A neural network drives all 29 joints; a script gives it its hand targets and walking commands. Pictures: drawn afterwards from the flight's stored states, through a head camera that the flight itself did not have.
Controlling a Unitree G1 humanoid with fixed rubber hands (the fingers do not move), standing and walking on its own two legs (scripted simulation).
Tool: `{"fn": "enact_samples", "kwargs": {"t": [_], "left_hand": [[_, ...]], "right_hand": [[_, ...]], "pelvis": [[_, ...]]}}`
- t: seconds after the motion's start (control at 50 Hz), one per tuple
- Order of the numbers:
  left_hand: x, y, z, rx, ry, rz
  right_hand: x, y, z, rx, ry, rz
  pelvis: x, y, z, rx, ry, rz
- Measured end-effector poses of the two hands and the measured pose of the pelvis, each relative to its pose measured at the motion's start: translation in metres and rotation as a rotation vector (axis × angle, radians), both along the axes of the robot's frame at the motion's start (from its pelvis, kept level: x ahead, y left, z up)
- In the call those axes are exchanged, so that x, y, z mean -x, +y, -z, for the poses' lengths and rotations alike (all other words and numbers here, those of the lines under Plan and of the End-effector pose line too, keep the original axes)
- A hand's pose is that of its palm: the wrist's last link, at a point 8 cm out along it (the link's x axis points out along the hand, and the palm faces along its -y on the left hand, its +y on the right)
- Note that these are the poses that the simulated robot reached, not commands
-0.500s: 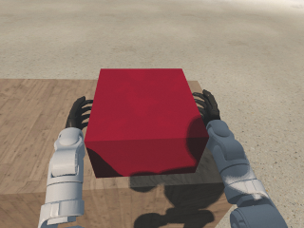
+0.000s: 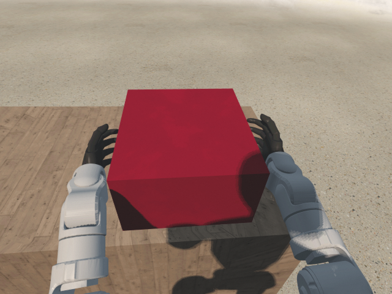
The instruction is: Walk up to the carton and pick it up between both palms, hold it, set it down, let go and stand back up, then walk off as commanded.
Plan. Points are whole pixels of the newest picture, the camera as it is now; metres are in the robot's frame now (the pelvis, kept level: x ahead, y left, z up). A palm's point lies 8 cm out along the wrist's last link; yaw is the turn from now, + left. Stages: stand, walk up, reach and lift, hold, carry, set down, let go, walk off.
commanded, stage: hold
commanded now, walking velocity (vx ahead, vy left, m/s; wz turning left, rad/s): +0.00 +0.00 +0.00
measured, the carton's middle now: (184, 150) +0.41 +0.01 +0.13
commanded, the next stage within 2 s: none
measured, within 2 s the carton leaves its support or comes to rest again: neither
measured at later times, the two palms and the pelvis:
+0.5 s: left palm (94, 160) +0.34 +0.18 +0.17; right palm (274, 147) +0.36 -0.17 +0.18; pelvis +0.00 +0.00 +0.00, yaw +0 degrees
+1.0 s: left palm (94, 162) +0.34 +0.18 +0.16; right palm (272, 148) +0.36 -0.17 +0.18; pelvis +0.01 +0.00 +0.00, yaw +0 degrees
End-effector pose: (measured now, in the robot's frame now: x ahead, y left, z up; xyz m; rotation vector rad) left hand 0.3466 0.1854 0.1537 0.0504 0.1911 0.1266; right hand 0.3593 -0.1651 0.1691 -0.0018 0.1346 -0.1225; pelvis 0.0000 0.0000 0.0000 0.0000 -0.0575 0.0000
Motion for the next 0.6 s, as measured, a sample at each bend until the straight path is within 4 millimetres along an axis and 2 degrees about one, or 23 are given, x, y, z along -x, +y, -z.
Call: {"fn": "enact_samples", "kwargs": {"t": [0.28, 0.6], "left_hand": [[0.004, 0.001, -0.01, 0.009, -0.009, -0.005], [0.002, -0.003, -0.013, 0.003, 0.008, -0.004]], "right_hand": [[0.002, 0.002, -0.012, -0.008, -0.01, -0.003], [0.0, -0.003, -0.012, -0.02, 0.005, 0.0]], "pelvis": [[0.003, 0.001, 0.0, -0.001, -0.013, 0.003], [0.0, 0.0, 0.0, -0.001, -0.018, 0.009]]}}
